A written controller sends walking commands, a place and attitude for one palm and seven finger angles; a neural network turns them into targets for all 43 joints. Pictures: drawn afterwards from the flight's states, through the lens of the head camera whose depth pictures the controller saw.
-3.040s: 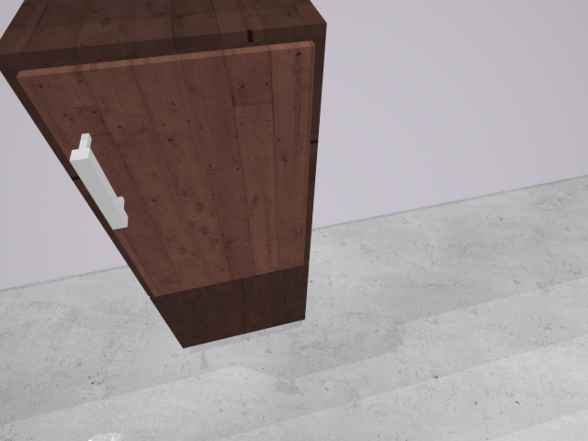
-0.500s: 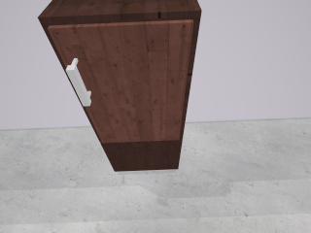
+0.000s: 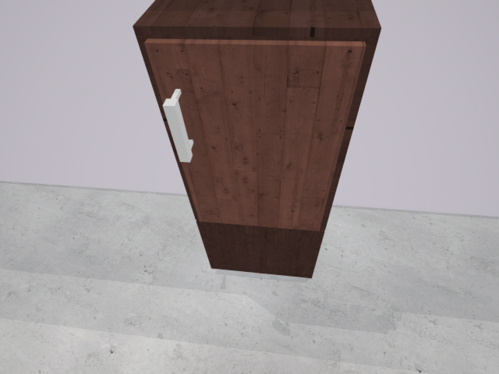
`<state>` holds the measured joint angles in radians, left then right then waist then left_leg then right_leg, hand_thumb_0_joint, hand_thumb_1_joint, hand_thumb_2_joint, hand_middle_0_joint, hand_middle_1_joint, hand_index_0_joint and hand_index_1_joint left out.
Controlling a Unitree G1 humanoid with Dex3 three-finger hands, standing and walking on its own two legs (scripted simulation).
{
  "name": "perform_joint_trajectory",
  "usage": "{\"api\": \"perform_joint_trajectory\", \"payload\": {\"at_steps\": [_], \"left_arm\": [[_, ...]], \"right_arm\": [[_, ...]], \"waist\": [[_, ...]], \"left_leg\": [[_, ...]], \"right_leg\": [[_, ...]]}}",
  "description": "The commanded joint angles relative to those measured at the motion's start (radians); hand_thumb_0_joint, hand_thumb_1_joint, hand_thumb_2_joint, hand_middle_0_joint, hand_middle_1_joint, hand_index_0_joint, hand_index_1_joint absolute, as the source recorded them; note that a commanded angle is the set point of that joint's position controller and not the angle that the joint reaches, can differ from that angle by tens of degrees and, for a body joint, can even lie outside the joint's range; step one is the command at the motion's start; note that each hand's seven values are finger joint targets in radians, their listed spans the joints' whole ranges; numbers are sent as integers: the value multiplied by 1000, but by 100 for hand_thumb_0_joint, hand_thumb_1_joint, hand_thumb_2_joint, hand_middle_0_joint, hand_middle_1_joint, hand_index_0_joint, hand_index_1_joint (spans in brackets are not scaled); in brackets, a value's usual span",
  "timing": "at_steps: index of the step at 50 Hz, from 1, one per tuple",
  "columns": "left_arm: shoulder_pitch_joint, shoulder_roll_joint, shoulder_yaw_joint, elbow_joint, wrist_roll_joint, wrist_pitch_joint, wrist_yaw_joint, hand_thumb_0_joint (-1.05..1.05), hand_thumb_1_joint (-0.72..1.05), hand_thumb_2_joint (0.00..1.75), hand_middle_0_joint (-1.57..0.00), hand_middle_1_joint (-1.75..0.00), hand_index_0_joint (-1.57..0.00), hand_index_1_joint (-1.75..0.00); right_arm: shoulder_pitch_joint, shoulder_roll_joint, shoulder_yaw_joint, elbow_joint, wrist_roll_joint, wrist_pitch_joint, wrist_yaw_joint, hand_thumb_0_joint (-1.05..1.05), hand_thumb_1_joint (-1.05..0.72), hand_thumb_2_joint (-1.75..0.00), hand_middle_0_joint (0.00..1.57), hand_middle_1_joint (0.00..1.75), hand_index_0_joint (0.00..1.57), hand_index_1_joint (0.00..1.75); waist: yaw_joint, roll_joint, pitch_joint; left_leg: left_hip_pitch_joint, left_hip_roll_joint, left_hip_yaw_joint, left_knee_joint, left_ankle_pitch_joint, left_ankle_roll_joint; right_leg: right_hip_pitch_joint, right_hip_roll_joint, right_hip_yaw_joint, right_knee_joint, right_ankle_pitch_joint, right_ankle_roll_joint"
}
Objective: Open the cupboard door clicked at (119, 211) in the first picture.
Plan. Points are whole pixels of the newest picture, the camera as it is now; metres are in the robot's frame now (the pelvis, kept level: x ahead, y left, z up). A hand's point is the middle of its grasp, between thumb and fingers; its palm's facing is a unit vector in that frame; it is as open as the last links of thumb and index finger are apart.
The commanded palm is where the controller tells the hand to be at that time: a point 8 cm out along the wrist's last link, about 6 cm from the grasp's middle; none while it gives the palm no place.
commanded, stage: come to a stop and stand still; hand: left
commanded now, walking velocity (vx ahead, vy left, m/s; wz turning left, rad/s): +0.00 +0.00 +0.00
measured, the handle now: (181, 126) +0.57 +0.23 +0.06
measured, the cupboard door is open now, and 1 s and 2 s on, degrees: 0 0 0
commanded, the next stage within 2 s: look again from close up in 0.46 s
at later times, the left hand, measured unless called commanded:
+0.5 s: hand out of the picture -0.01 +0.22 -0.18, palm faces -0.01 -0.99 -0.16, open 7.3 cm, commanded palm none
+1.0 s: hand out of the picture +0.02 +0.26 -0.16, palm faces -0.01 -0.95 -0.30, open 7.4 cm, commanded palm none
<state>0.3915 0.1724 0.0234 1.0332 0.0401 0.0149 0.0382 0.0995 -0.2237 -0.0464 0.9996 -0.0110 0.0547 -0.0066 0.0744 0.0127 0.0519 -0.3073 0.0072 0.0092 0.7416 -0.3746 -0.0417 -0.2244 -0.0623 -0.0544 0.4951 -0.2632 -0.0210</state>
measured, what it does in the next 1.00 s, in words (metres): steps on the spot: left foot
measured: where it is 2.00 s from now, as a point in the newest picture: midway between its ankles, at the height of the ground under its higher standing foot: outside the picture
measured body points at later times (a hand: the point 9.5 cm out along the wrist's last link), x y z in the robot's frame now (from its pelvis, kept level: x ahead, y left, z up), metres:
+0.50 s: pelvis -0.02 +0.05 +0.00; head -0.03 +0.06 +0.45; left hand -0.01 +0.27 -0.17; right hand -0.02 -0.18 -0.15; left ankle -0.02 +0.15 -0.74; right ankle -0.02 -0.09 -0.74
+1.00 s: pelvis -0.05 +0.04 -0.01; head -0.08 +0.04 +0.44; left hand +0.02 +0.31 -0.14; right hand +0.01 -0.23 -0.14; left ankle -0.02 +0.15 -0.74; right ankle -0.02 -0.09 -0.74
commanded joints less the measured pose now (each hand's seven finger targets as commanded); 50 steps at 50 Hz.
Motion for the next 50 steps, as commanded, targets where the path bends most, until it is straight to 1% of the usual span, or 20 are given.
{"api": "perform_joint_trajectory", "payload": {"at_steps": [1, 3, 4, 5, 6, 9, 12, 14, 16, 27, 28, 29, 30, 32, 33, 34, 36, 38, 45, 50], "left_arm": [[-13, 158, 33, -34, -17, -15, 6, 0, 90, 90, -20, -30, -20, -30], [29, 78, 16, -35, -17, -7, 1, 0, 90, 90, -20, -30, -20, -30], [27, 55, 9, -29, -16, -9, 0, 0, 90, 90, -20, -30, -20, -30], [-23, 59, 4, -12, -16, 2, 3, 0, 90, 90, -20, -30, -20, -30], [-36, 75, 5, -5, -17, 9, 0, 0, 90, 90, -20, -30, -20, -30], [4, 67, 0, 40, -15, 11, -8, 0, 90, 90, -20, -30, -20, -30], [21, 66, -6, 66, -14, -2, -8, 0, 90, 90, -20, -30, -20, -30], [0, 89, -10, 73, -14, -15, -6, 0, 90, 90, -20, -30, -20, -30], [-39, 85, -12, 78, -18, -21, -8, 0, 90, 90, -20, -30, -20, -30], [-63, 70, -12, 90, -24, -15, -5, 0, 90, 90, -20, -30, -20, -30], [-117, 257, -14, -25, -8, -41, -6, 0, 90, 90, -20, -30, -20, -30], [-98, 196, 16, -39, -14, -42, 0, 0, 90, 90, -20, -30, -20, -30], [-98, 206, 11, -49, -17, -45, -2, 0, 90, 90, -20, -30, -20, -30], [-93, 176, 12, -62, -20, -41, -4, 0, 90, 90, -20, -30, -20, -30], [-93, 158, 6, -73, -21, -33, -6, 0, 90, 90, -20, -30, -20, -30], [-97, 159, 11, -82, -19, -28, -7, 0, 90, 90, -20, -30, -20, -30], [-109, 181, 16, -103, -17, -26, -8, 0, 90, 90, -20, -30, -20, -30], [-100, 191, 16, -110, -19, -30, -9, 0, 90, 90, -20, -30, -20, -30], [-150, 233, 10, -115, -22, -35, -11, 0, 90, 90, -20, -30, -20, -30], [-167, 256, 9, -110, -21, -41, -14, 0, 90, 90, -20, -30, -20, -30]], "right_arm": [[119, -44, 1, -3, 9, -52, -14, 0, -90, -90, 20, 30, 20, 30], [107, -135, -13, -11, 1, -63, -19, 0, -90, -90, 20, 30, 20, 30], [87, -132, -8, -13, -3, -62, -24, 0, -90, -90, 20, 30, 20, 30], [80, -107, 0, 3, -6, -68, -27, 0, -90, -90, 20, 30, 20, 30], [64, -92, 10, 8, -5, -67, -31, 0, -90, -90, 20, 30, 20, 30], [42, -74, 14, 18, -4, -68, -36, 0, -90, -90, 20, 30, 20, 30], [67, -59, 10, 30, 1, -71, -36, 0, -90, -90, 20, 30, 20, 30], [106, -42, 10, 43, 8, -77, -33, 0, -90, -90, 20, 30, 20, 30], [123, -36, 10, 61, 6, -72, -32, 0, -90, -90, 20, 30, 20, 30], [211, -28, 22, 122, 2, -82, -32, 0, -90, -90, 20, 30, 20, 30], [177, -178, 15, 1, -1, -90, -14, 0, -90, -90, 20, 30, 20, 30], [190, -175, -8, -27, -12, -118, -25, 0, -90, -90, 20, 30, 20, 30], [188, -161, -9, -36, -9, -122, -33, 0, -90, -90, 20, 30, 20, 30], [212, -145, -14, -50, -6, -113, -37, 0, -90, -90, 20, 30, 20, 30], [222, -132, -6, -59, -11, -101, -34, 0, -90, -90, 20, 30, 20, 30], [222, -138, -12, -65, -10, -96, -31, 0, -90, -90, 20, 30, 20, 30], [214, -159, -17, -76, -9, -93, -28, 0, -90, -90, 20, 30, 20, 30], [206, -151, -11, -78, -9, -93, -23, 0, -90, -90, 20, 30, 20, 30], [158, -176, -6, -71, -8, -83, -9, 0, -90, -90, 20, 30, 20, 30], [126, -199, -4, -63, -7, -82, -2, 0, -90, -90, 20, 30, 20, 30]], "waist": [[-74, -178, -87], [-47, 68, -86], [-41, 78, -46], [-61, 188, -10], [-52, 215, 22], [-27, 152, 30], [-24, 83, 13], [-48, 8, 5], [-63, -64, 13], [-57, 9, 42], [-86, 28, 138], [-73, 114, -34], [-72, 128, -146], [-81, 38, -163], [-82, -36, -103], [-82, -44, -46], [-81, -16, 9], [-74, 4, -15], [-85, -38, 34], [-86, -30, 12]], "left_leg": [[246, 15, 25, -400, 206, 31], [280, 237, -167, -372, 432, 126], [198, 264, -166, -395, 433, 158], [131, 245, -187, -485, 367, 166], [86, 229, -171, -511, 357, 169], [55, 197, -120, -496, 324, 168], [61, 152, -96, -433, 288, 136], [87, 106, -73, -406, 270, 90], [126, 95, -56, -402, 232, 71], [79, 106, -75, -494, 148, 66], [29, 56, -72, -467, 294, 39], [71, 108, -109, -385, 395, 53], [146, 111, -110, -347, 441, 69], [126, 116, -112, -329, 358, 89], [57, 115, -110, -338, 258, 98], [12, 109, -104, -352, 176, 98], [-36, 107, -110, -374, 124, 98], [-21, 105, -103, -366, 147, 99], [17, 88, -74, -383, 102, 82], [56, 87, -66, -399, 92, 76]], "right_leg": [[-25, -118, 159, -51, 322, -50], [-136, -18, 65, 23, -33, 21], [-126, -1, 24, 44, -120, 38], [-89, 0, 4, 102, -157, 53], [-76, -4, 23, 150, -170, 51], [-30, -17, 33, 148, -118, 48], [41, -22, 43, -49, 39, 50], [59, -57, 87, -136, 157, 37], [20, -59, 102, -155, 141, 29], [60, -49, 73, -164, 97, 32], [22, -14, 42, -75, 109, 0], [50, -34, 55, -7, 74, -5], [52, -31, 54, -6, 108, -16], [50, -27, 49, -15, 118, -14], [44, -25, 49, -19, 87, -14], [26, -29, 55, -25, 62, -13], [10, -27, 63, -25, 57, -12], [34, -29, 70, -38, 76, -13], [-20, -45, 112, -113, 11, -8], [-25, -54, 128, -159, -26, -4]]}}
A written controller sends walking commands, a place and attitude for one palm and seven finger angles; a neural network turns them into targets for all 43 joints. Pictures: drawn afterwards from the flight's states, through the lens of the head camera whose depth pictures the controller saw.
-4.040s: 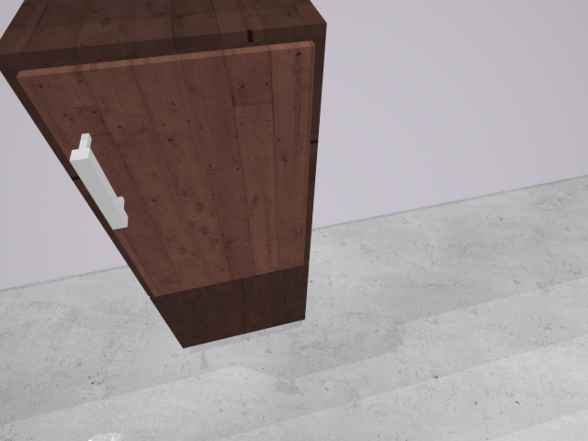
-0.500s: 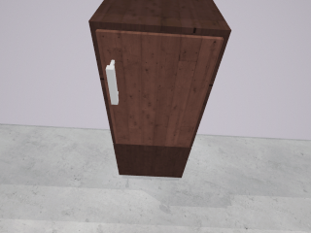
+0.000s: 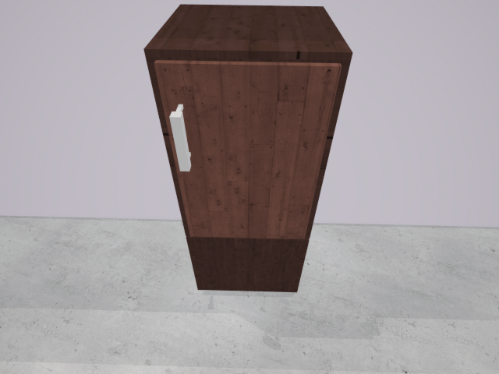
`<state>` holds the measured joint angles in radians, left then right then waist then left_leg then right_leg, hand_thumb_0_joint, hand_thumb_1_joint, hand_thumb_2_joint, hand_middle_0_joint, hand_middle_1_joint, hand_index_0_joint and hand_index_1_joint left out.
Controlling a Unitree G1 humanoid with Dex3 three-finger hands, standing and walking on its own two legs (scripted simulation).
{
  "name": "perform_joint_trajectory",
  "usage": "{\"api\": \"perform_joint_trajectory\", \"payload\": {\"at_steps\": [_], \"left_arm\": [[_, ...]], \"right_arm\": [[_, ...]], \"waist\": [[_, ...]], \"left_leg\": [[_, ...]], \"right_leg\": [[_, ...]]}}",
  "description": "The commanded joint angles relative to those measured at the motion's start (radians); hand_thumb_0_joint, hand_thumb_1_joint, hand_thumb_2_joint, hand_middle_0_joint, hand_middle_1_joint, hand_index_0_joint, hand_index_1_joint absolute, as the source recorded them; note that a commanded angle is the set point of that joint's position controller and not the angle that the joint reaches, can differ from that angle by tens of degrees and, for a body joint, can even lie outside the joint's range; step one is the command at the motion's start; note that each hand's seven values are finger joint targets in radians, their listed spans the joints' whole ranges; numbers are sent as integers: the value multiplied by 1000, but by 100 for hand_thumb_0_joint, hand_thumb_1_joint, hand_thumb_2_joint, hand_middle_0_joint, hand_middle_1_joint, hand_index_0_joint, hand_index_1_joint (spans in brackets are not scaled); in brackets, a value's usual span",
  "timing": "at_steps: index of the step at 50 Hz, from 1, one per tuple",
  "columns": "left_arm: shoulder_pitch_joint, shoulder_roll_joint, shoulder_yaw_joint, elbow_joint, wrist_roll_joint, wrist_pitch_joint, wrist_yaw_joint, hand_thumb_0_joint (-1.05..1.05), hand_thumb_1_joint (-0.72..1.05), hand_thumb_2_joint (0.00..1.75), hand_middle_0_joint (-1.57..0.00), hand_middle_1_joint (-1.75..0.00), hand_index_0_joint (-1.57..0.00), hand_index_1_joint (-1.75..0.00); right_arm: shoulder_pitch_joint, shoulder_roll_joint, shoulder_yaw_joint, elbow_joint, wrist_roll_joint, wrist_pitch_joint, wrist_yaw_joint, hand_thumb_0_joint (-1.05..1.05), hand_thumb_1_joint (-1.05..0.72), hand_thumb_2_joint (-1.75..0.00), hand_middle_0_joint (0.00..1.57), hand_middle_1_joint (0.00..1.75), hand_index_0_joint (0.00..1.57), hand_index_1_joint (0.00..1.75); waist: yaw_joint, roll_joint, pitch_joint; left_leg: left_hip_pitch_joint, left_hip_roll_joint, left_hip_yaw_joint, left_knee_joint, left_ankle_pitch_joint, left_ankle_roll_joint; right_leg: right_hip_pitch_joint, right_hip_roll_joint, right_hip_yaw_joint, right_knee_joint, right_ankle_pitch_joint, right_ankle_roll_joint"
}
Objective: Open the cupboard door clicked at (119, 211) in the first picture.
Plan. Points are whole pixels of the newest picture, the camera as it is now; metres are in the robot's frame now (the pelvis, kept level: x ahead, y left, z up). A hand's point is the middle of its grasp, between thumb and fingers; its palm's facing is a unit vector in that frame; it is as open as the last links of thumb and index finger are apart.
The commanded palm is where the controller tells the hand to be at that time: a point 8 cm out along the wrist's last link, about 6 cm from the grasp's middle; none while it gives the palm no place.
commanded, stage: look again from close up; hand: left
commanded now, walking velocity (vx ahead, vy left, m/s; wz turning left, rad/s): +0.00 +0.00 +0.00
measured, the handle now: (182, 138) +0.62 +0.20 +0.07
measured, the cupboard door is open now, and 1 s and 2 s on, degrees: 0 0 0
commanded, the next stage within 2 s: shuffle to correct the standing spot in 0.10 s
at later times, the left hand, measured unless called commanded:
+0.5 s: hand out of the picture -0.04 +0.16 -0.18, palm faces +0.04 -0.99 -0.17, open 7.4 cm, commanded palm none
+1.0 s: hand out of the picture +0.10 +0.15 -0.18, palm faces +0.04 -0.98 -0.20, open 7.3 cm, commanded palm none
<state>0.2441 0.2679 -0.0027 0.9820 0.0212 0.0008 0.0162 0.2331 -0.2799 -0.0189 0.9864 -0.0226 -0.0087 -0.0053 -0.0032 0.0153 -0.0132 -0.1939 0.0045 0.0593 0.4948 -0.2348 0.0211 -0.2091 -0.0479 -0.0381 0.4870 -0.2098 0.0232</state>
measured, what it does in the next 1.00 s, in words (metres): shifts its weight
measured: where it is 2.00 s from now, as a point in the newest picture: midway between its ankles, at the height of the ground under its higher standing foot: outside the picture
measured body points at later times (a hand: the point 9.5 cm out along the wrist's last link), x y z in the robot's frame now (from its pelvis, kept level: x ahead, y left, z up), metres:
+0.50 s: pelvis +0.01 +0.00 +0.00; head -0.01 +0.00 +0.45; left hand -0.04 +0.22 -0.16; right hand -0.03 -0.23 -0.16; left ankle +0.03 +0.10 -0.74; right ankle +0.04 -0.13 -0.74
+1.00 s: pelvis +0.10 -0.02 +0.00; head +0.12 -0.02 +0.44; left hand +0.10 +0.20 -0.16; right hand +0.07 -0.22 -0.17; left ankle +0.06 +0.10 -0.72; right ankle +0.06 -0.12 -0.74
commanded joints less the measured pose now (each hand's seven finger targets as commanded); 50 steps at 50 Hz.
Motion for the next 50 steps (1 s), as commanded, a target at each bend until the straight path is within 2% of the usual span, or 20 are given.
{"api": "perform_joint_trajectory", "payload": {"at_steps": [1, 10, 12, 15, 17, 24, 28, 33, 35, 37, 39, 40, 41, 42, 43, 44, 45, 46, 48, 50], "left_arm": [[-24, 162, 34, -55, -2, -27, 7, 0, 90, 90, -20, -30, -20, -30], [10, 138, 28, -15, 0, -23, 7, 0, 90, 90, -20, -30, -20, -30], [60, 66, 15, 14, -1, -15, 9, 0, 90, 90, -20, -30, -20, -30], [104, 56, 21, 26, 6, -4, 8, 0, 90, 90, -20, -30, -20, -30], [131, 35, 23, 35, 4, -8, 4, 0, 90, 90, -20, -30, -20, -30], [203, -22, 33, 54, 5, -18, 0, 0, 90, 90, -20, -30, -20, -30], [243, -35, 41, 66, 4, -21, 5, 0, 90, 90, -20, -30, -20, -30], [267, -56, 51, 73, 3, -27, 8, 0, 90, 90, -20, -30, -20, -30], [261, -81, 50, 72, 2, -30, 8, 0, 90, 90, -20, -30, -20, -30], [244, -112, 46, 66, 4, -35, 4, 0, 90, 90, -20, -30, -20, -30], [183, -136, 38, 40, 9, -39, -1, 0, 90, 90, -20, -30, -20, -30], [147, -140, 37, 28, 8, -41, -2, 0, 90, 90, -20, -30, -20, -30], [149, -146, 39, 29, 5, -41, -2, 0, 90, 90, -20, -30, -20, -30], [205, -147, 44, 49, 2, -38, 0, 0, 90, 90, -20, -30, -20, -30], [281, -122, 50, 75, 0, -39, 8, 0, 90, 90, -20, -30, -20, -30], [350, -76, 59, 99, 0, -40, 23, 0, 90, 90, -20, -30, -20, -30], [371, -47, 60, 116, -5, -45, 34, 0, 90, 90, -20, -30, -20, -30], [334, -45, 50, 116, -3, -44, 40, 0, 90, 90, -20, -30, -20, -30], [245, -38, 47, 84, 7, -31, 50, 0, 90, 90, -20, -30, -20, -30], [163, -20, 50, 57, 1, -15, 51, 0, 90, 90, -20, -30, -20, -30]], "right_arm": [[-13, -144, -29, -44, 5, -18, -3, 0, -90, -90, 20, 30, 20, 30], [-7, -126, -22, -5, 6, -9, 0, 0, -90, -90, 20, 30, 20, 30], [33, -59, -7, 21, 2, 1, 1, 0, -90, -90, 20, 30, 20, 30], [59, -56, -10, 38, -2, 14, -1, 0, -90, -90, 20, 30, 20, 30], [74, -41, -8, 45, 0, 10, -5, 0, -90, -90, 20, 30, 20, 30], [131, -11, -18, 74, 7, -2, -12, 0, -90, -90, 20, 30, 20, 30], [161, 27, -21, 80, 8, -5, -14, 0, -90, -90, 20, 30, 20, 30], [204, 70, -23, 84, 8, -15, -16, 0, -90, -90, 20, 30, 20, 30], [223, 71, -23, 92, 9, -24, -20, 0, -90, -90, 20, 30, 20, 30], [267, 46, -29, 111, 10, -34, -27, 0, -90, -90, 20, 30, 20, 30], [313, 15, -39, 131, 4, -42, -37, 0, -90, -90, 20, 30, 20, 30], [316, 25, -35, 139, 1, -42, -40, 0, -90, -90, 20, 30, 20, 30], [296, 32, -28, 138, 1, -39, -46, 0, -90, -90, 20, 30, 20, 30], [259, 34, -23, 128, 5, -36, -52, 0, -90, -90, 20, 30, 20, 30], [234, 61, -19, 114, 15, -37, -55, 0, -90, -90, 20, 30, 20, 30], [201, 92, -11, 95, 21, -40, -55, 0, -90, -90, 20, 30, 20, 30], [150, 112, -6, 79, 22, -32, -51, 0, -90, -90, 20, 30, 20, 30], [109, 122, -10, 68, 27, -19, -50, 0, -90, -90, 20, 30, 20, 30], [97, 142, -15, 66, 33, -3, -46, 0, -90, -90, 20, 30, 20, 30], [116, 142, -20, 77, 29, 10, -42, 0, -90, -90, 20, 30, 20, 30]], "waist": [[-8, -38, 85], [-3, -18, 89], [-4, -29, 69], [4, -21, 121], [5, -17, 127], [9, 13, 164], [11, -33, 202], [-2, -60, 184], [-12, -7, 181], [-25, 85, 156], [-42, 160, 152], [-46, 137, 157], [-31, 107, 151], [0, 82, 117], [27, 0, 74], [51, -115, 31], [59, -227, 15], [50, -212, 27], [26, -137, 46], [-3, -123, 46]], "left_leg": [[-65, 90, -119, -162, -60, 11], [-84, 88, -124, -191, -133, 2], [-79, 84, -115, -193, -194, -7], [-135, 85, -123, -195, -331, 3], [-133, 84, -120, -177, -287, 10], [-162, 111, -143, -177, -356, 35], [-200, 87, -122, -120, -350, 35], [-172, 73, -92, -52, -296, 38], [-121, 100, -122, -85, -267, 50], [-34, 185, -213, -160, -189, 86], [108, 282, -307, -190, 60, 147], [149, 291, -289, -157, 271, 161], [136, 272, -225, -103, 464, 146], [73, 223, -130, -17, 567, 105], [-37, 152, -54, 81, 577, 53], [-162, 85, 23, 165, 384, 3], [-229, 44, 48, 227, -45, -31], [-245, 50, 21, 275, -271, -38], [-230, 54, 8, 232, -272, -38], [-147, 44, 30, 73, -111, -41]], "right_leg": [[-40, -67, 111, -155, -86, -46], [-38, -69, 107, -195, -145, -37], [-33, -64, 97, -201, -215, -24], [-65, -47, 94, -180, -339, -28], [-59, -47, 100, -158, -295, -42], [-69, -25, 75, -94, -283, -61], [-84, -40, 119, -112, -347, -82], [-104, -54, 146, -104, -355, -103], [-138, -33, 109, -47, -279, -96], [-175, 13, 10, 90, -130, -71], [-292, 36, -71, 201, -132, -46], [-311, 26, -74, 181, -184, -45], [-246, 18, -77, 105, -167, -45], [-91, 11, -75, 7, -11, -50], [99, -28, -13, -11, 296, -64], [250, -121, 70, 11, 692, -90], [312, -217, 109, -2, 1067, -135], [295, -270, 124, -12, 1202, -171], [247, -273, 99, -7, 1116, -193], [190, -222, 56, 37, 992, -158]]}}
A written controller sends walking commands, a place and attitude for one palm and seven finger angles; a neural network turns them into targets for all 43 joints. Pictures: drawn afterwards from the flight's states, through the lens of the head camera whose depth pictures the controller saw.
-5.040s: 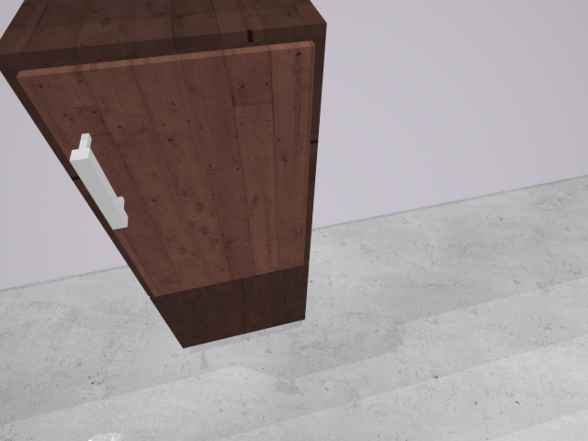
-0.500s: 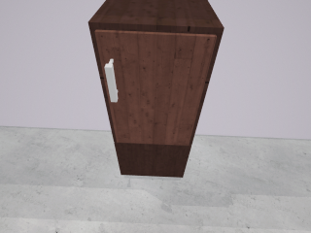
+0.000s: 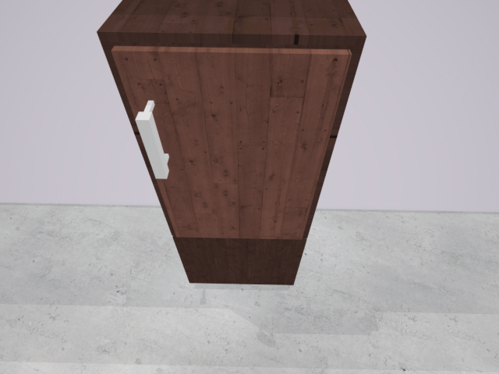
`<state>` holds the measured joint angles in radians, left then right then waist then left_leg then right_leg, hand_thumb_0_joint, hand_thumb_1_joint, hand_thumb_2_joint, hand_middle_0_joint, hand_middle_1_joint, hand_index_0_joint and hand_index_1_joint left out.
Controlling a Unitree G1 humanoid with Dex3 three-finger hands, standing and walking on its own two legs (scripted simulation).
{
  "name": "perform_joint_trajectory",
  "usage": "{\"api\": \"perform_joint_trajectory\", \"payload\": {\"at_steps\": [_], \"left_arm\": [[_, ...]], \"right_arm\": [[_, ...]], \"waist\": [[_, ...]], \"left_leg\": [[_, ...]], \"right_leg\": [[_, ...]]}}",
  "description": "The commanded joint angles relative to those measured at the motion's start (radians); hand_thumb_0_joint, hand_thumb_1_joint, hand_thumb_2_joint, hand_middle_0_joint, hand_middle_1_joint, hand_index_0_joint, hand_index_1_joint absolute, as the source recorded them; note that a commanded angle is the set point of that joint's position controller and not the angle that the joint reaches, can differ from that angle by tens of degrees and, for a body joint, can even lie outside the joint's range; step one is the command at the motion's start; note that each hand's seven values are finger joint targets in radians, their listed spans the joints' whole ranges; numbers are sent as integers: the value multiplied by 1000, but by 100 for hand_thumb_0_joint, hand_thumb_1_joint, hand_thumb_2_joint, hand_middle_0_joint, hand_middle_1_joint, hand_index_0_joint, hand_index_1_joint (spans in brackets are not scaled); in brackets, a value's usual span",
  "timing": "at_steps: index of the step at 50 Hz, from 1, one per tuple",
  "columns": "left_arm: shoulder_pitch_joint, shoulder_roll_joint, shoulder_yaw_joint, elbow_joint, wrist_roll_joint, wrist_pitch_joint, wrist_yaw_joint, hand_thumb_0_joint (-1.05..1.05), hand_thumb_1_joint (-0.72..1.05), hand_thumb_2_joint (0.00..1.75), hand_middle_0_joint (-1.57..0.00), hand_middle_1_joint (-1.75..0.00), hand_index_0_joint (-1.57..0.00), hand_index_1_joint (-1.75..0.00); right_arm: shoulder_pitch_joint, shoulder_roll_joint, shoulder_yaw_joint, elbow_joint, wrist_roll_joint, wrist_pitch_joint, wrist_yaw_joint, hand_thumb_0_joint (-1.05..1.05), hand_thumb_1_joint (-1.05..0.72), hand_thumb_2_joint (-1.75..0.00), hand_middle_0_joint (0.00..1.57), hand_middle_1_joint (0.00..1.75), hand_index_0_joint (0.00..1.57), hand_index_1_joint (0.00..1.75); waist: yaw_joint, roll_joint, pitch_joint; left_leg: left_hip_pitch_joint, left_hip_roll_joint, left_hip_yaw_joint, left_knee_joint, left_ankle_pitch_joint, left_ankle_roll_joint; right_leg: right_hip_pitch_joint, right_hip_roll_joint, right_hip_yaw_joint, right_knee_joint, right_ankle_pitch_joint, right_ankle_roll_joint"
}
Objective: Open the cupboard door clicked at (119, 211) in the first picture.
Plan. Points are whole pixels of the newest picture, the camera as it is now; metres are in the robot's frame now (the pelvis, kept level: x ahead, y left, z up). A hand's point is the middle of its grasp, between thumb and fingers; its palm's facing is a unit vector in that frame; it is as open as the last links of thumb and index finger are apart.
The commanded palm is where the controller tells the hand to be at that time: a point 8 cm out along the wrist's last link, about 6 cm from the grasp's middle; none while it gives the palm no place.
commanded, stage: come to a stop and stand still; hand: left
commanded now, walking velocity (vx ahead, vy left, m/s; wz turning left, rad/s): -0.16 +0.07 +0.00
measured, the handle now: (156, 140) +0.52 +0.22 +0.07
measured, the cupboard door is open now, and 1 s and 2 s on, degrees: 0 0 0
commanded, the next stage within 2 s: look again from close up in 0.76 s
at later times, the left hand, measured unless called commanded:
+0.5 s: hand out of the picture +0.03 +0.21 -0.16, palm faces +0.00 -0.97 -0.26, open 7.4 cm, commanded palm none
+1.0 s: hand out of the picture -0.07 +0.18 -0.17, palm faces -0.01 -0.99 -0.17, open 7.4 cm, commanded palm none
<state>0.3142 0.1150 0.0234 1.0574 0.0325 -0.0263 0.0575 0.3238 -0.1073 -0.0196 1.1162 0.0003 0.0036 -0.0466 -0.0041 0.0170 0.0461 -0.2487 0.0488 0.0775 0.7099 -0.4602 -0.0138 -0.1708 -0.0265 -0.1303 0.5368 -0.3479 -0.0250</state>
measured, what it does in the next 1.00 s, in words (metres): steps on the spot: left foot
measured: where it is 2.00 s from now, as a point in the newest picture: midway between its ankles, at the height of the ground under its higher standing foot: outside the picture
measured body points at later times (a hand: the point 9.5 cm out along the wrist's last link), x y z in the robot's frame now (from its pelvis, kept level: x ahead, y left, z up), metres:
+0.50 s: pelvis -0.04 +0.02 +0.00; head -0.05 +0.01 +0.45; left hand +0.03 +0.26 -0.14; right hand +0.04 -0.21 -0.15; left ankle +0.00 +0.11 -0.73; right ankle -0.04 -0.10 -0.73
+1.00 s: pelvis -0.04 +0.02 +0.01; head -0.03 +0.02 +0.46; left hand -0.07 +0.24 -0.15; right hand -0.07 -0.20 -0.15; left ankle +0.00 +0.11 -0.73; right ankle -0.04 -0.10 -0.73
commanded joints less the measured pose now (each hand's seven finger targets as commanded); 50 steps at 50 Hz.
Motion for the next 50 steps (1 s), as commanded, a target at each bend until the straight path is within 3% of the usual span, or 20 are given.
{"api": "perform_joint_trajectory", "payload": {"at_steps": [1, 3, 5, 7, 8, 10, 11, 12, 13, 14, 16, 18, 22, 23, 26, 29, 33, 39, 46, 50], "left_arm": [[61, 138, 27, -31, -17, 19, 9, 0, 90, 90, -20, -30, -20, -30], [56, 111, 28, -68, -17, 32, 7, 0, 90, 90, -20, -30, -20, -30], [37, 96, 26, -87, -14, 38, 10, 0, 90, 90, -20, -30, -20, -30], [50, 96, 25, -83, -18, 42, 5, 0, 90, 90, -20, -30, -20, -30], [57, 100, 22, -83, -15, 41, 3, 0, 90, 90, -20, -30, -20, -30], [52, 123, 23, -80, -10, 35, 1, 0, 90, 90, -20, -30, -20, -30], [73, 169, 19, -77, -5, 10, 29, 0, 90, 90, -20, -30, -20, -30], [24, 201, 29, -141, -9, -1, 22, 0, 90, 90, -20, -30, -20, -30], [1, 205, 28, -148, -8, -9, 17, 0, 90, 90, -20, -30, -20, -30], [1, 209, 22, -158, -11, -10, 11, 0, 90, 90, -20, -30, -20, -30], [-2, 184, 14, -164, -14, -5, 5, 0, 90, 90, -20, -30, -20, -30], [-11, 166, 5, -167, -11, 8, 2, 0, 90, 90, -20, -30, -20, -30], [-36, 174, -6, -168, -12, 26, -15, 0, 90, 90, -20, -30, -20, -30], [-41, 181, -5, -169, -10, 24, -17, 0, 90, 90, -20, -30, -20, -30], [-25, 191, -5, -163, -12, 25, -21, 0, 90, 90, -20, -30, -20, -30], [-8, 189, -4, -157, -9, 25, -23, 0, 90, 90, -20, -30, -20, -30], [12, 177, -8, -131, -12, 19, -26, 0, 90, 90, -20, -30, -20, -30], [52, 156, -14, -71, -13, 14, -28, 0, 90, 90, -20, -30, -20, -30], [70, 131, -25, -5, -17, 1, -24, 0, 90, 90, -20, -30, -20, -30], [77, 126, -28, 18, -19, -4, -22, 0, 90, 90, -20, -30, -20, -30]], "right_arm": [[50, -45, -23, -43, 2, 0, 0, 0, -90, -90, 20, 30, 20, 30], [49, -106, -38, -47, -8, 0, 2, 0, -90, -90, 20, 30, 20, 30], [23, -151, -43, -60, -10, 3, 1, 0, -90, -90, 20, 30, 20, 30], [-32, -164, -41, -82, -11, 3, 2, 0, -90, -90, 20, 30, 20, 30], [-53, -162, -41, -94, -12, 1, 3, 0, -90, -90, 20, 30, 20, 30], [-69, -150, -38, -107, -11, 5, 9, 0, -90, -90, 20, 30, 20, 30], [-103, -204, -45, -174, 6, -18, 15, 0, -90, -90, 20, 30, 20, 30], [-37, -172, -40, -199, -10, -16, 30, 0, -90, -90, 20, 30, 20, 30], [-67, -144, -32, -200, -16, -19, 38, 0, -90, -90, 20, 30, 20, 30], [-78, -145, -31, -217, -14, -19, 36, 0, -90, -90, 20, 30, 20, 30], [-53, -172, -32, -221, -17, -18, 29, 0, -90, -90, 20, 30, 20, 30], [-66, -181, -29, -224, -17, -19, 28, 0, -90, -90, 20, 30, 20, 30], [-104, -181, -17, -235, -19, -6, 37, 0, -90, -90, 20, 30, 20, 30], [-94, -176, -16, -227, -23, -8, 39, 0, -90, -90, 20, 30, 20, 30], [-65, -182, -12, -213, -25, -6, 42, 0, -90, -90, 20, 30, 20, 30], [-39, -179, -10, -201, -26, -8, 42, 0, -90, -90, 20, 30, 20, 30], [-20, -173, -3, -173, -25, -16, 39, 0, -90, -90, 20, 30, 20, 30], [12, -171, 0, -117, -18, -26, 34, 0, -90, -90, 20, 30, 20, 30], [44, -138, 8, -56, -10, -35, 29, 0, -90, -90, 20, 30, 20, 30], [46, -124, 12, -30, -9, -40, 26, 0, -90, -90, 20, 30, 20, 30]], "waist": [[-18, -123, -31], [-6, -6, -67], [-2, 89, -22], [18, 92, -24], [23, 75, -28], [14, -27, -62], [13, -43, -105], [-20, -48, -167], [-1, -12, -181], [-7, -18, -169], [-12, -16, -153], [-1, 16, -92], [0, -28, 95], [-1, -4, 93], [-3, -26, 70], [0, -59, 49], [1, -10, 31], [11, 9, 22], [5, -31, 17], [5, -19, 3]], "left_leg": [[-12, 1, 18, -238, 313, -3], [172, 106, -35, -219, 872, 39], [147, 171, -91, -231, 1047, 95], [109, 175, -118, -256, 968, 115], [109, 158, -110, -250, 915, 106], [96, 100, -62, -213, 694, 58], [123, 109, -33, -37, 852, 29], [20, 72, -46, -77, 518, 35], [3, 44, -22, -145, 394, 28], [29, 32, -27, -166, 397, 34], [94, 79, -66, -168, 589, 59], [59, 102, -101, -203, 601, 84], [-90, 64, -108, -329, 87, 69], [-93, 56, -107, -346, 69, 67], [-93, 50, -110, -371, -19, 63], [-97, 50, -112, -375, -28, 65], [-76, 57, -125, -394, 2, 67], [-110, 75, -152, -436, -28, 69], [-39, 67, -110, -395, 126, 61], [9, 65, -85, -365, 234, 57]], "right_leg": [[113, -210, 130, 21, 1023, -81], [-37, -112, 72, 38, 616, -2], [-54, -59, 56, 56, 325, 33], [-17, -52, 71, 24, 196, 29], [-4, -61, 76, -19, 263, 28], [22, -103, 125, -73, 442, 7], [-45, -130, 172, -78, 759, 18], [63, -172, 166, -11, 701, -34], [89, -190, 182, 17, 708, -53], [53, -174, 175, 28, 669, -52], [-21, -116, 130, 37, 494, -31], [-51, -75, 102, 8, 275, -12], [-157, -65, 139, -114, -86, -14], [-151, -69, 137, -120, -84, -17], [-174, -70, 147, -144, -171, -17], [-171, -71, 149, -161, -197, -15], [-161, -68, 153, -163, -145, -16], [-96, -61, 140, -146, -68, -14], [-91, -83, 150, -169, 22, -16], [-85, -89, 151, -173, 86, -13]]}}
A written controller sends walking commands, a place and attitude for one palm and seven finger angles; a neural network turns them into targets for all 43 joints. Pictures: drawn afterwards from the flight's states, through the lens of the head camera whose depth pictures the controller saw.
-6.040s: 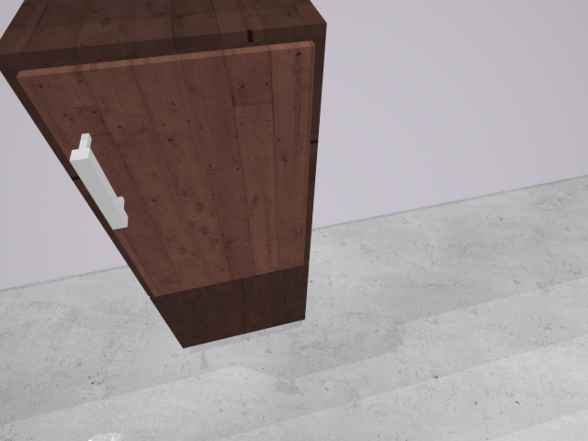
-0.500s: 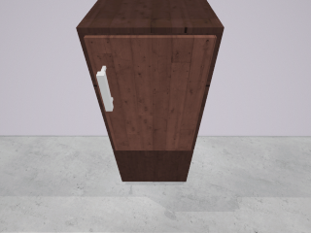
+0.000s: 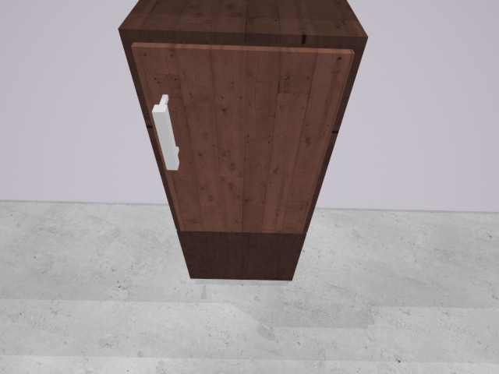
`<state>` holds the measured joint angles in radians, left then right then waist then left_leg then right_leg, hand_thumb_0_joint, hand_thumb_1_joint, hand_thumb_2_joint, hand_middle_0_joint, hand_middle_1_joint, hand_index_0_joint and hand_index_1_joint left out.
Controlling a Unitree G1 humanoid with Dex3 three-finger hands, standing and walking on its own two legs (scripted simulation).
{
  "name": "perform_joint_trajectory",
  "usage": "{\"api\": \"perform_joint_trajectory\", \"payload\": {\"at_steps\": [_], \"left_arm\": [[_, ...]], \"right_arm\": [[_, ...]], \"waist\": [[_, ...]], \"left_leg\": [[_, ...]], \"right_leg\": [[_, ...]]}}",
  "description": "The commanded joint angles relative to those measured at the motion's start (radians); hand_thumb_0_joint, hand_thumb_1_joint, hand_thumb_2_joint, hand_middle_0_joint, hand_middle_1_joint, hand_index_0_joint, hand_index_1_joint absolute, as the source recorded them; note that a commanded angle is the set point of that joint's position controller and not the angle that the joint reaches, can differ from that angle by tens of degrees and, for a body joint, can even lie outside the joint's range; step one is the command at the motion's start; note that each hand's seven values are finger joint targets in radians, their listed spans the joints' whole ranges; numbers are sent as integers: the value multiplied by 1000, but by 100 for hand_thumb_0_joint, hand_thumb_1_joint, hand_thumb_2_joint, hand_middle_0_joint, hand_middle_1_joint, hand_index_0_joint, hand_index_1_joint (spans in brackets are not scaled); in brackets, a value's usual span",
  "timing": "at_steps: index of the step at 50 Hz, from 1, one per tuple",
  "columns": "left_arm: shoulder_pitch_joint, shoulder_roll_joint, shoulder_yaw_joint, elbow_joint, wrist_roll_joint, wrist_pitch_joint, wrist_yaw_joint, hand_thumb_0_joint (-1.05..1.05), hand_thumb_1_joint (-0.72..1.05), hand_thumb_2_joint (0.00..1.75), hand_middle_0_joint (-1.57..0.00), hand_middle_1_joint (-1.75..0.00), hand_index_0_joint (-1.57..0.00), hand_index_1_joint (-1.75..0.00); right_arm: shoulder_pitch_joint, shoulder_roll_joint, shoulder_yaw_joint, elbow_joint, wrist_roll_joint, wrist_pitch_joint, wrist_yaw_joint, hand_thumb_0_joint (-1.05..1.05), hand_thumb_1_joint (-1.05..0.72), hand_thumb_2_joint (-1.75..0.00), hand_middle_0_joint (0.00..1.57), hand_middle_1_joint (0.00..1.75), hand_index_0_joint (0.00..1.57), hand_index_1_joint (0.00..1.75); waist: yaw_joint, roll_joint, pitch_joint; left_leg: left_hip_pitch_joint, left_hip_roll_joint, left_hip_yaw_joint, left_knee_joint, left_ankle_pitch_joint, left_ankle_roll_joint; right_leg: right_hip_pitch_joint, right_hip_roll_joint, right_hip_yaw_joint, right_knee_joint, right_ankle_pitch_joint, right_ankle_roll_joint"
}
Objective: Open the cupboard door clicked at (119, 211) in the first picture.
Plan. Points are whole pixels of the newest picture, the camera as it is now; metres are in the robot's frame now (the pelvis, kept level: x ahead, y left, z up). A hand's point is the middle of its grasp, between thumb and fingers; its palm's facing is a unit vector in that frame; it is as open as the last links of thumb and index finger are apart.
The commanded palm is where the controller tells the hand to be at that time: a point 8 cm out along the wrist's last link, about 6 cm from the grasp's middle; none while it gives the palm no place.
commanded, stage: look again from close up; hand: left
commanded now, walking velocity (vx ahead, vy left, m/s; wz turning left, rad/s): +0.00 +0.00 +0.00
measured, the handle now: (169, 133) +0.55 +0.21 +0.06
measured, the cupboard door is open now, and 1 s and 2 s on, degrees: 0 0 0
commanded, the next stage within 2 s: raise the hand with hooked fingers in 0.40 s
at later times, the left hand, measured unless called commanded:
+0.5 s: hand out of the picture +0.03 +0.16 -0.18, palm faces +0.01 -0.98 -0.18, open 7.4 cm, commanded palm +0.12 +0.21 -0.07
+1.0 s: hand (142, 345) +0.17 +0.18 -0.04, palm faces +0.16 -0.99 -0.03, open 9.0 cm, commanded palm +0.17 +0.24 -0.02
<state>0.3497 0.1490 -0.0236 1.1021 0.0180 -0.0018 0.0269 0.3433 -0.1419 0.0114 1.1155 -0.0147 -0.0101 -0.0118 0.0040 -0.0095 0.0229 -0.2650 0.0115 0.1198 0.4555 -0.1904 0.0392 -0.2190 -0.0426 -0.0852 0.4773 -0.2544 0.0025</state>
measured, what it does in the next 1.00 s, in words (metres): lowers itself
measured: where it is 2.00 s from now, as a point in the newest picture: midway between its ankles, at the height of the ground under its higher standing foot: outside the picture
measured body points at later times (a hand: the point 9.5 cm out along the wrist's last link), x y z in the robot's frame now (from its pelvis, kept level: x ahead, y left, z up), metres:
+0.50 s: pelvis +0.03 -0.01 +0.00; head +0.03 -0.01 +0.45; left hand +0.03 +0.21 -0.16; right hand +0.03 -0.23 -0.16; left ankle +0.04 +0.09 -0.74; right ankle +0.00 -0.12 -0.74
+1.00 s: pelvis +0.00 -0.04 -0.08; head +0.05 -0.02 +0.37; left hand +0.16 +0.23 -0.04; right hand +0.25 -0.26 -0.11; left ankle +0.04 +0.09 -0.74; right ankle +0.00 -0.12 -0.74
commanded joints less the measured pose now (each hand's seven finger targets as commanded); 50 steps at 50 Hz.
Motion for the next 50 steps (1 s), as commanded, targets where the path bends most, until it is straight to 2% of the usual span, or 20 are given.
{"api": "perform_joint_trajectory", "payload": {"at_steps": [1, 9, 24, 25, 26, 27, 28, 29, 30, 31, 32, 34, 35, 37, 39, 41, 43, 47, 48, 50], "left_arm": [[41, 89, 19, -21, -5, -28, 9, 0, 90, 90, -20, -30, -20, -30], [31, 78, 22, -10, -2, -25, 13, 0, 90, 90, -20, -30, -20, -30], [4, 104, 31, -20, -2, -28, 10, 0, 90, 90, -20, -30, -20, -30], [63, 107, 24, 6, 7, -34, 51, 0, 90, 90, -20, -30, -20, -30], [-663, 327, 139, -1553, -201, -243, 44, 0, 88, 89, -20, -32, -20, -32], [-240, 265, 131, -1330, -124, -206, 91, 0, 85, 88, -20, -33, -20, -33], [39, 44, 15, -1152, -147, -78, 119, 0, 83, 87, -21, -34, -21, -34], [22, -68, -58, -1156, -181, -75, 95, 0, 81, 86, -21, -36, -21, -36], [-46, 18, 14, -1178, -184, -121, 85, 0, 78, 85, -21, -37, -21, -37], [-30, 65, 71, -1132, -176, -175, 66, 0, 76, 84, -21, -39, -21, -39], [63, 29, 89, -1023, -185, -237, 27, 0, 74, 83, -21, -40, -21, -40], [252, -14, 113, -911, -210, -380, -86, 0, 69, 81, -22, -43, -22, -43], [295, -3, 150, -908, -231, -462, -151, 0, 67, 80, -22, -45, -22, -45], [259, 56, 205, -918, -264, -613, -289, 0, 62, 78, -22, -48, -22, -48], [254, 153, 305, -950, -285, -638, -366, 0, 57, 76, -22, -51, -22, -51], [185, 173, 329, -1067, -322, -579, -381, 0, 53, 74, -23, -54, -23, -54], [77, 197, 335, -1202, -350, -539, -357, 0, 48, 72, -23, -57, -23, -57], [-86, 199, 288, -1425, -313, -577, -292, 0, 39, 68, -24, -63, -24, -63], [-149, 212, 274, -1427, -313, -584, -300, 0, 36, 67, -24, -64, -24, -64], [-146, 205, 254, -1379, -310, -584, -329, 0, 32, 65, -24, -68, -24, -68]], "right_arm": [[24, -86, -19, -26, 6, -27, -10, 0, -90, -90, 20, 30, 20, 30], [5, -77, -20, -7, 6, -29, -15, 0, -90, -90, 20, 30, 20, 30], [-24, -105, -22, -12, 4, -32, -18, 0, -90, -90, 20, 30, 20, 30], [-108, -132, -23, -84, 12, -28, -11, 0, -90, -90, 20, 30, 20, 30], [-75, -296, -46, -442, 64, -167, -49, 0, -90, -90, 20, 30, 20, 30], [-154, -216, -23, -389, 55, -261, -78, 0, -90, -90, 20, 30, 20, 30], [-150, -171, -42, -385, 70, -287, -72, 0, -90, -90, 20, 30, 20, 30], [-120, -183, -35, -382, 76, -296, -68, 0, -90, -90, 20, 30, 20, 30], [-146, -220, -55, -432, 66, -310, -66, 0, -90, -90, 20, 30, 20, 30], [-139, -242, -71, -450, 45, -311, -64, 0, -90, -90, 20, 30, 20, 30], [-148, -235, -79, -471, 31, -309, -59, 0, -90, -90, 20, 30, 20, 30], [-179, -219, -95, -528, 22, -309, -28, 0, -90, -90, 20, 30, 20, 30], [-202, -216, -107, -553, 20, -306, -13, 0, -90, -90, 20, 30, 20, 30], [-232, -222, -120, -601, 22, -304, 9, 0, -90, -90, 20, 30, 20, 30], [-243, -232, -127, -668, 33, -287, 17, 0, -90, -90, 20, 30, 20, 30], [-260, -223, -123, -732, 47, -265, 2, 0, -90, -90, 20, 30, 20, 30], [-239, -221, -112, -755, 47, -245, -15, 0, -90, -90, 20, 30, 20, 30], [-168, -199, -94, -734, 37, -238, -45, 0, -90, -90, 20, 30, 20, 30], [-151, -208, -85, -716, 32, -240, -52, 0, -90, -90, 20, 30, 20, 30], [-145, -213, -78, -688, 35, -253, -63, 0, -90, -90, 20, 30, 20, 30]], "waist": [[-3, 1, 24], [1, 6, 62], [4, 2, 26], [23, 17, 81], [-105, 185, -416], [9, 285, -419], [-28, 213, -228], [-45, 109, -95], [-64, 35, -13], [-75, -88, -16], [-53, -191, 9], [24, -215, -62], [52, -223, -100], [55, -170, -172], [83, -47, -258], [82, -4, -329], [47, 15, -326], [-29, 97, -324], [-57, 67, -309], [-69, 95, -311]], "left_leg": [[32, 104, -125, -109, -29, 3], [37, 110, -123, -114, 25, 4], [83, 115, -114, -99, 112, 2], [7, 121, -95, 111, 179, -30], [296, 1, -107, -18, 214, -13], [347, 46, -109, -38, 311, -15], [187, 54, -135, -64, 207, -43], [101, 41, -138, -44, 97, -31], [22, 23, -155, 5, 2, -21], [-42, 8, -153, 57, -40, -18], [-124, 4, -148, 113, -57, -22], [-227, -11, -121, 221, -24, -40], [-292, -14, -112, 281, -21, -47], [-394, -24, -101, 395, -21, -51], [-431, -36, -76, 454, -2, -43], [-427, -40, -57, 460, -54, -35], [-429, -30, -79, 494, -60, -24], [-379, 2, -112, 525, -35, -6], [-391, 9, -126, 543, -28, -4], [-384, 13, -131, 550, -29, -3]], "right_leg": [[-38, -72, 109, -113, -5, -41], [-37, -68, 98, -109, 37, -35], [7, -74, 98, -109, 124, -36], [-33, -125, 164, -129, 407, -22], [60, -11, 58, -22, 331, -39], [14, 25, 35, 47, 150, -53], [-93, 30, -21, 72, -3, -32], [-124, 33, -33, 55, 17, -25], [-184, 36, -35, 29, 2, -18], [-246, 42, -37, 34, -41, -15], [-312, 48, -48, 71, -87, -13], [-356, 50, -41, 187, -75, -24], [-374, 50, -30, 254, -50, -29], [-402, 37, 13, 356, 13, -34], [-363, 20, 67, 404, 62, -39], [-358, 24, 81, 395, -31, -30], [-380, 26, 130, 372, -48, -17], [-438, 35, 134, 359, -7, -12], [-452, 42, 132, 371, 15, -10], [-471, 44, 123, 368, 17, -11]]}}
